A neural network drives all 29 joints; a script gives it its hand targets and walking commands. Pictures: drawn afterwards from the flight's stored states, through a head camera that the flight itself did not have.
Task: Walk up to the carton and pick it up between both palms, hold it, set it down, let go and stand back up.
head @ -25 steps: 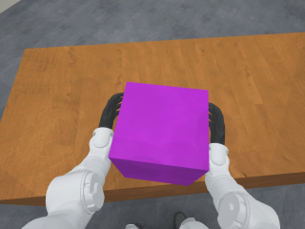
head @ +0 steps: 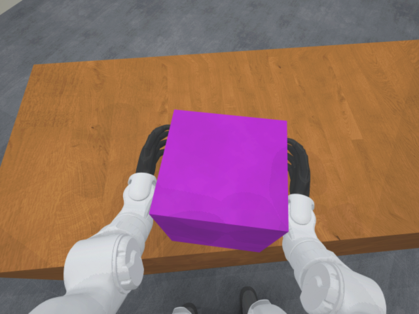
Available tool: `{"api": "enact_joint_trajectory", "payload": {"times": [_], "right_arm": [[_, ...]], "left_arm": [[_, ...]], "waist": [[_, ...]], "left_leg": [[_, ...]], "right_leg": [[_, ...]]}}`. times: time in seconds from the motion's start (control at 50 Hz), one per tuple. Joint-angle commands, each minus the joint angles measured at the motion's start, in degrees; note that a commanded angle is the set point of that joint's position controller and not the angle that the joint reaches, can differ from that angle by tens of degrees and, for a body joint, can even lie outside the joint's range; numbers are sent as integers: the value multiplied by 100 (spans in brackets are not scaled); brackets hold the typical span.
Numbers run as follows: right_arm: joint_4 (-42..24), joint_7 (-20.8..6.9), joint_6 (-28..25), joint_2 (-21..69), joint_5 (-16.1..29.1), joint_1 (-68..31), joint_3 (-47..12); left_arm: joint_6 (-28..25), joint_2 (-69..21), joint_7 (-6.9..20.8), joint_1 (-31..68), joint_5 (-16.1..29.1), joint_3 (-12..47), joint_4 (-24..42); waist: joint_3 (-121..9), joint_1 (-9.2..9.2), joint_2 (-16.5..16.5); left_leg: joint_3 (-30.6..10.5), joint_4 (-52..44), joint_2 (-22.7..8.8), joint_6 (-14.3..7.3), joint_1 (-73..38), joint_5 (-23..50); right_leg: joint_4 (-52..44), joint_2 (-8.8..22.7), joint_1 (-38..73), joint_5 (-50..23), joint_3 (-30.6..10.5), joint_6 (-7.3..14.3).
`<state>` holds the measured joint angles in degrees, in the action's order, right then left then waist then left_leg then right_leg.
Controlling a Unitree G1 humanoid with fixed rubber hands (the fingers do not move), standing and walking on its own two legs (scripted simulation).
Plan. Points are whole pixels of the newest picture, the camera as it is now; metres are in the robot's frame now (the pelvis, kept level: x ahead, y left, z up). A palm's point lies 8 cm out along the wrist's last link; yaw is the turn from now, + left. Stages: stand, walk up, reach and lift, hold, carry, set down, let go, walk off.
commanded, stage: reach and lift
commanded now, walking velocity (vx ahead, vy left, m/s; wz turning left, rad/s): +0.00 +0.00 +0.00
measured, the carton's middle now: (221, 188) +0.37 -0.02 -0.06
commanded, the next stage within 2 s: none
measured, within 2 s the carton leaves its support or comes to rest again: leaves its support in 0.74 s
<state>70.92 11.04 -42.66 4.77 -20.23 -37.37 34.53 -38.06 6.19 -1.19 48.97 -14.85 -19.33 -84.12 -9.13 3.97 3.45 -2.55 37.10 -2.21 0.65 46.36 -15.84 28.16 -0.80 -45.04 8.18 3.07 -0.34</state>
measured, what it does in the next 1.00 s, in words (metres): stands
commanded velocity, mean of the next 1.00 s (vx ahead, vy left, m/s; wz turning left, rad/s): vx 0.00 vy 0.00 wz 0.00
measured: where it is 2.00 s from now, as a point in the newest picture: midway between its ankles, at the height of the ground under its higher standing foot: outside the picture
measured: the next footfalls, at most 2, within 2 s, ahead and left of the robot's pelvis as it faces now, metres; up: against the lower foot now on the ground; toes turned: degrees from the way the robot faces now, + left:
none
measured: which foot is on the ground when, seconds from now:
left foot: down 0.00-1.00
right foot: down 0.00-1.00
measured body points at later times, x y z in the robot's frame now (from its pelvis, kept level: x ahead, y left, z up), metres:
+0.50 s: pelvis -0.01 -0.01 +0.00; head +0.13 -0.02 +0.43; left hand +0.42 +0.13 -0.02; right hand +0.37 -0.17 -0.03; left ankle -0.01 +0.12 -0.72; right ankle +0.03 -0.13 -0.72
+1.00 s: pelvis +0.01 +0.00 +0.01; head +0.07 -0.01 +0.45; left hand +0.44 +0.12 +0.05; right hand +0.38 -0.18 +0.04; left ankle -0.01 +0.12 -0.72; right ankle +0.03 -0.13 -0.72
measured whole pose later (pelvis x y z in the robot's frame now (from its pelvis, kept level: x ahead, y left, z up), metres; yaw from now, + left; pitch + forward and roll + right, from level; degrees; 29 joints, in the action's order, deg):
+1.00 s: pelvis +0.01 +0.00 +0.01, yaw +2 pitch +22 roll -3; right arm 47.0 14.4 -17.3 -1.4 4.3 -29.4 3.5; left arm -21.6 7.2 -7.0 41.5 6.7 3.7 -66.4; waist -14.7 6.2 6.3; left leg -3.8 35.1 -0.9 0.1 40.7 -15.9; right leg 26.9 0.2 -39.3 9.1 3.6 -0.9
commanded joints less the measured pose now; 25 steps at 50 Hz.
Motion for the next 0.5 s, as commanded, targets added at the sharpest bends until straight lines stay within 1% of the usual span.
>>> {"api": "enact_joint_trajectory", "payload": {"times": [0.0, 0.02, 0.04, 0.08, 0.1, 0.14, 0.16, 0.2, 0.26, 0.3, 0.36, 0.38, 0.4, 0.42, 0.48], "right_arm": [[792, -881, 13, 3405, -1076, -2113, -1840], [816, -884, -55, 3347, -1062, -2159, -1851], [795, -888, -134, 3357, -1020, -2178, -1908], [847, -881, -279, 3333, -996, -2236, -1987], [899, -880, -338, 3286, -994, -2204, -1986], [853, -877, -469, 3290, -992, -2291, -2098], [909, -871, -518, 3260, -992, -2277, -2097], [976, -868, -582, 3231, -908, -2278, -2230], [1128, -844, -540, 3201, -873, -2207, -2300], [1171, -816, -518, 3250, -824, -2247, -2385], [1160, -777, -485, 3267, -698, -2295, -2527], [1123, -770, -458, 3288, -662, -2317, -2566], [1112, -762, -429, 3291, -617, -2323, -2633], [1032, -750, -397, 3349, -556, -2393, -2715], [915, -718, -278, 3417, -412, -2425, -2928]], "left_arm": [[-184, -3451, 487, 1963, -576, 1006, -12], [-227, -3475, 473, 1961, -549, 1062, -1], [-286, -3484, 457, 1949, -539, 1102, 48], [-409, -3504, 457, 1959, -499, 1146, 81], [-459, -3555, 451, 1962, -479, 1255, 148], [-568, -3614, 447, 2007, -419, 1347, 200], [-606, -3649, 440, 2004, -382, 1454, 223], [-664, -3681, 423, 2023, -292, 1601, 320], [-681, -3694, 452, 2070, -176, 1757, 353], [-666, -3691, 470, 2165, -88, 1871, 361], [-618, -3661, 475, 2192, 14, 1970, 374], [-597, -3697, 475, 2239, 40, 2067, 408], [-570, -3712, 469, 2247, 78, 2117, 405], [-537, -3725, 473, 2251, 100, 2135, 411], [-474, -3803, 466, 2349, 231, 2302, 542]], "waist": [[-2903, -59, 350], [-2957, -49, 368], [-3067, -100, 420], [-3162, -81, 400], [-3262, -17, 416], [-3408, -6, 314], [-3526, 42, 344], [-3620, 57, 353], [-3596, 167, 215], [-3561, 209, 217], [-3581, 154, 198], [-3686, 196, 258], [-3726, 179, 267], [-3721, 158, 252], [-3822, 217, 235]], "left_leg": [[403, -168, 147, 351, -1929, 2045], [386, -146, 130, 372, -1956, 2151], [383, -117, 130, 395, -2025, 2279], [377, -40, 134, 425, -2028, 2549], [364, -64, 123, 454, -2053, 2582], [367, -61, 146, 446, -2067, 2653], [344, -71, 140, 476, -2122, 2694], [312, -52, 145, 488, -2193, 2827], [306, -126, 174, 463, -2088, 2584], [324, -175, 213, 426, -1930, 2355], [339, -219, 253, 355, -1799, 2146], [322, -232, 262, 364, -1823, 2128], [317, -212, 265, 352, -1822, 2160], [325, -203, 284, 337, -1786, 2126], [286, -204, 309, 299, -1708, 2034]], "right_leg": [[-146, -113, 1552, -947, 376, 272], [-128, -129, 1540, -1044, 393, 283], [-124, -146, 1534, -1143, 396, 294], [-90, -171, 1653, -1468, 397, 294], [-92, -190, 1660, -1563, 414, 292], [-91, -203, 1720, -1755, 417, 245], [-85, -220, 1690, -1822, 441, 244], [-102, -253, 1687, -1898, 436, 254], [-151, -260, 1752, -1775, 397, 215], [-161, -235, 1833, -1726, 341, 186], [-187, -214, 1889, -1618, 305, 133], [-192, -222, 1882, -1609, 305, 134], [-188, -223, 1872, -1646, 290, 134], [-188, -220, 1918, -1650, 270, 125], [-145, -225, 2006, -1708, 234, 86]]}}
